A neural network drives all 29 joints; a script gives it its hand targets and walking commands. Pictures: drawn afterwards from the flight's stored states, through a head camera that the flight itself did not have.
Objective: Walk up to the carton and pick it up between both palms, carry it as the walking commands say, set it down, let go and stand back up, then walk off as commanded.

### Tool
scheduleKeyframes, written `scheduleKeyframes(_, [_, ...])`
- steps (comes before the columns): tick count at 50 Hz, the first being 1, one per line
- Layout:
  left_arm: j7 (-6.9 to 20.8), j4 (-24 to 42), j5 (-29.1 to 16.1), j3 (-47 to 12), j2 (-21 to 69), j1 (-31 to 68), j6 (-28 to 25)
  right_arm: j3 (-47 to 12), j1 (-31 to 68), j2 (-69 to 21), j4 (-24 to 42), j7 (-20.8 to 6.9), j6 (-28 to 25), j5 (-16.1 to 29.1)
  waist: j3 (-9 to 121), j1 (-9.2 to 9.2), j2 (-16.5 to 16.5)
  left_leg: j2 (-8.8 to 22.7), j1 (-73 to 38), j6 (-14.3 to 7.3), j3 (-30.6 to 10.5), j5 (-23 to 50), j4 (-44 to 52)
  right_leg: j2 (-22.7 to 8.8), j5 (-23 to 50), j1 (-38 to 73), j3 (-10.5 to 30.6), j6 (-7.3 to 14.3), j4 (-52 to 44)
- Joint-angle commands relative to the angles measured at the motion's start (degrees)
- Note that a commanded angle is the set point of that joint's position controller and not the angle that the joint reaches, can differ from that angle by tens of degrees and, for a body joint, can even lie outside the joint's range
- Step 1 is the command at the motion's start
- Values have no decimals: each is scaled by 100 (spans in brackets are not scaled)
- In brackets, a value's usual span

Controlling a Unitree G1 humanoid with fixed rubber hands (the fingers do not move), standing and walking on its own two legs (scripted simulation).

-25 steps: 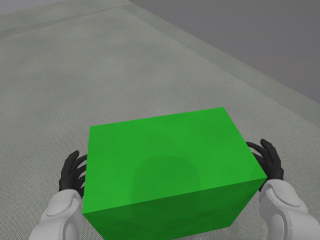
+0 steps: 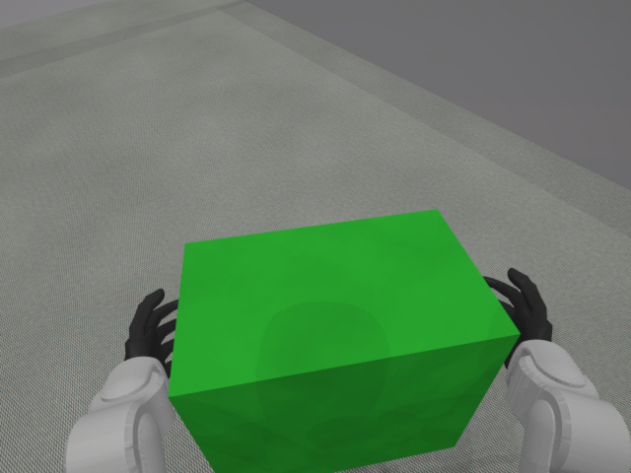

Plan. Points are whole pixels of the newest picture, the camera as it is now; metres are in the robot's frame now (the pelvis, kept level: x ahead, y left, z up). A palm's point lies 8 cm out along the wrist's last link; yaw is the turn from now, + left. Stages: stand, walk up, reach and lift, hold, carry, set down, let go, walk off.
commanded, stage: carry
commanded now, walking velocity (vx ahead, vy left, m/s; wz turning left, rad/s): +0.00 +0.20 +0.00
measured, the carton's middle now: (331, 354) +0.26 +0.00 +0.02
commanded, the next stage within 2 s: none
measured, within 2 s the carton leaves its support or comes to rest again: neither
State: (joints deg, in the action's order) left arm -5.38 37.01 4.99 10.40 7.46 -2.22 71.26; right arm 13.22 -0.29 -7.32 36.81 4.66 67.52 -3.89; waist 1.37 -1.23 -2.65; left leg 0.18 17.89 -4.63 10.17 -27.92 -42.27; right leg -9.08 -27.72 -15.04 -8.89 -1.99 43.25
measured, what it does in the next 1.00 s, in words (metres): steps on the spot: right foot, then left foot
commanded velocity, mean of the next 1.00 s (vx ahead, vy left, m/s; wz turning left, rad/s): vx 0.00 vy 0.12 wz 0.00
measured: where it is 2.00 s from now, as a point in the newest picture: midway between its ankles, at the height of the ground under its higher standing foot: outside the picture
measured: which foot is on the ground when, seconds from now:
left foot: down 0.00-0.40, up 0.42-0.52, down 0.54-1.00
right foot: down 0.00-0.24, up 0.26-0.32, down 0.34-1.00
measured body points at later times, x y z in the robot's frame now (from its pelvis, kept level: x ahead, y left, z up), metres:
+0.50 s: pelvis +0.04 -0.01 +0.00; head +0.05 -0.03 +0.45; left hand +0.27 +0.18 +0.09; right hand +0.28 -0.22 +0.08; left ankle -0.01 +0.09 -0.70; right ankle -0.03 -0.13 -0.71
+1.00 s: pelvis +0.06 +0.01 +0.01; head +0.07 +0.01 +0.46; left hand +0.30 +0.20 +0.09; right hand +0.30 -0.20 +0.10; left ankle +0.02 +0.11 -0.71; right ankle -0.03 -0.13 -0.71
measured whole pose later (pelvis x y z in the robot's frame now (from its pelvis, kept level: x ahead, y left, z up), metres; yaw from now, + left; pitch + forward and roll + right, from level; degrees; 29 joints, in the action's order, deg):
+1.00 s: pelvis +0.06 +0.01 +0.01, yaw +0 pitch +3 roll -1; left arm -5.3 35.9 5.2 9.4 7.4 -1.7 71.1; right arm 13.9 -2.4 -7.4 37.5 4.7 66.9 -4.1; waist 2.4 0.2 -1.5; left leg 4.0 19.0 -0.8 8.3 -24.5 -40.5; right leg -7.4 -26.0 -12.0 -11.9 -3.7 36.4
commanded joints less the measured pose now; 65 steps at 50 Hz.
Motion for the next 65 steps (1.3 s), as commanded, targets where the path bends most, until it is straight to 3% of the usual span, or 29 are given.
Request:
scheduleKeyframes(1, [1200,1258,-2491,-5039,4352,3149,-291,-5041,1905,-4194,419,-1066,204,1803,1833,156,135,1149,-1360,205,-1106,7283,201,-140,2441,397,-53,167,-804])
scheduleKeyframes(3, [1235,1083,-2445,-4993,4287,2920,-276,-5147,2016,-4141,494,-1072,223,1835,1788,116,1197,618,270,590,-540,4065,-560,-1084,7246,1849,715,456,-884])
scheduleKeyframes(5, [1219,751,-2271,-4794,4340,2610,-258,-5413,2471,-4128,793,-1112,275,2052,1572,225,1715,252,56,667,-503,1146,882,-1220,8001,1545,517,587,-532])
scheduleKeyframes(7, [1218,1105,-2314,-4864,4338,2801,-294,-5430,2575,-4310,911,-1149,232,2105,1850,203,848,580,-1004,391,-493,3770,935,-719,6191,764,-102,103,255])
scheduleKeyframes(8, [1202,1091,-2286,-4916,4353,2815,-279,-5379,2489,-4378,779,-1156,213,2113,1834,228,31,1008,-1710,146,-983,6052,689,-433,4267,-59,-211,25,772])
scheduleKeyframes(10, [1154,1216,-2290,-4894,4292,2817,-311,-5383,2332,-4473,608,-1132,226,2156,1846,160,-547,1537,-2986,-207,-1545,9664,606,247,-59,-1281,-425,26,984])
scheduleKeyframes(12, [1103,1213,-2279,-4902,4185,3086,-291,-5185,2149,-4405,342,-1141,302,2047,1037,217,-419,1437,-2424,54,-1371,9617,1062,397,-376,-1483,-476,18,694])
scheduleKeyframes(15, [1123,863,-2267,-4810,4189,2956,-160,-5050,1912,-4247,281,-1063,326,1945,1292,208,-623,1207,-1378,-39,-1145,7521,734,167,430,-216,-232,154,-496])
scheduleKeyframes(16, [1133,897,-2264,-4824,4199,3109,-163,-5066,2060,-4150,298,-1069,321,1882,1434,110,-307,1047,-882,60,-756,6811,13,-229,2472,585,2,244,-1193])
scheduleKeyframes(17, [1152,697,-2231,-4775,4098,2789,-157,-5076,2093,-4055,277,-1059,347,1865,1661,33,637,717,313,330,-428,4004,-930,-1094,6378,1830,992,543,-1284])
scheduleKeyframes(18, [1136,676,-2225,-4804,4297,2737,-202,-5216,2271,-4156,446,-1097,343,2012,1672,76,1575,246,1136,573,-562,404,-1102,-1798,8526,2423,1899,947,-1310])
scheduleKeyframes(19, [1101,596,-2054,-4629,4261,2578,-250,-5433,2536,-4196,590,-1170,366,2270,1378,58,1741,182,1392,683,-964,-514,-1263,-2193,8697,2251,2270,1366,-1436])
scheduleKeyframes(20, [1101,697,-2080,-4645,4438,2715,-282,-5629,2789,-4388,859,-1208,336,2428,1161,91,1686,335,1396,681,-1157,-474,-1140,-2090,8440,1915,2034,1392,-1595])
scheduleKeyframes(22, [1117,816,-2087,-4634,4423,3010,-257,-5598,2876,-4448,762,-1222,357,2340,864,94,1504,372,1232,751,-846,-114,-217,-1666,7091,1690,1218,825,-1757])
scheduleKeyframes(25, [1083,960,-2174,-4702,4333,2931,-270,-5460,2498,-4469,576,-1174,341,2267,1353,179,1621,177,-82,743,-388,619,1245,-1166,6984,1487,403,448,-852])
scheduleKeyframes(26, [1088,1011,-2176,-4756,4378,2945,-284,-5417,2541,-4469,723,-1183,288,2245,1678,201,1206,398,-674,603,-510,1855,1435,-923,5919,1224,81,234,-324])
scheduleKeyframes(28, [1141,1099,-2282,-4894,4318,3086,-216,-5168,2253,-4502,323,-1128,307,2051,1951,128,81,1351,-1267,-1,-1226,6268,646,-345,2610,475,-166,-82,-5])
scheduleKeyframes(29, [1161,1148,-2305,-5033,4340,3128,-204,-5066,2221,-4411,307,-1123,261,1993,1681,133,-500,1477,-1201,-118,-1413,7160,631,-28,1191,307,-200,-137,-177])
scheduleKeyframes(30, [1159,1180,-2347,-5026,4337,3248,-184,-5001,2083,-4411,172,-1108,287,1895,1623,130,-544,1554,-1376,-202,-1520,7338,730,36,325,95,-136,-138,-298])
scheduleKeyframes(32, [1155,999,-2305,-5012,4312,2981,-151,-5049,1899,-4266,270,-1097,322,1854,1703,177,-661,1565,-1667,-206,-1527,7421,807,83,33,-102,-54,-67,-142])
scheduleKeyframes(33, [1186,964,-2335,-5016,4254,2972,-113,-5065,1907,-4197,239,-1082,354,1803,1522,124,-414,1485,-1495,-193,-1349,7008,666,-42,388,-85,-25,-70,-684])
scheduleKeyframes(36, [1244,866,-2414,-5008,4309,2952,-179,-5150,2159,-4194,497,-1042,262,1839,1906,157,683,1001,-880,168,-857,5256,301,-555,4579,849,66,-4,-741])
scheduleKeyframes(40, [1218,1160,-2453,-5146,4488,3130,-237,-5224,2225,-4349,582,-1113,252,1976,2098,154,-133,1501,-1479,102,-1201,7462,434,-111,2408,403,-171,-57,-397])
scheduleKeyframes(43, [1131,1113,-2391,-5119,4471,3113,-232,-5144,2076,-4306,489,-1130,252,2013,2029,180,-632,1585,-1594,102,-1381,7661,685,131,893,286,-226,-59,-564])
scheduleKeyframes(44, [1120,1158,-2358,-5087,4432,3123,-248,-5175,2094,-4280,560,-1137,245,2038,1886,163,-661,1554,-1562,99,-1327,7637,712,124,894,197,-167,-52,-760])
scheduleKeyframes(47, [1146,966,-2370,-5025,4320,3010,-222,-5158,2058,-4184,489,-1102,277,1942,1816,184,364,1074,-877,293,-781,5222,462,-310,4329,858,-71,29,-999])
scheduleKeyframes(55, [1069,948,-2286,-4964,4364,2797,-193,-5174,2071,-4112,631,-1114,329,2012,1910,191,74,1215,-1153,208,-828,5764,670,-76,3507,789,-135,111,-1047])
scheduleKeyframes(60, [1022,570,-2101,-4609,4088,2699,-83,-5198,2257,-3942,514,-1093,478,2079,1547,220,688,1115,-719,354,-733,3696,854,-286,4360,871,89,255,-1344])
scheduleKeyframes(65, [1029,865,-2242,-4783,4268,3112,-52,-5154,2463,-4066,596,-1112,509,2097,1570,204,293,1183,-770,339,-788,3719,983,-195,3454,777,100,262,-1489])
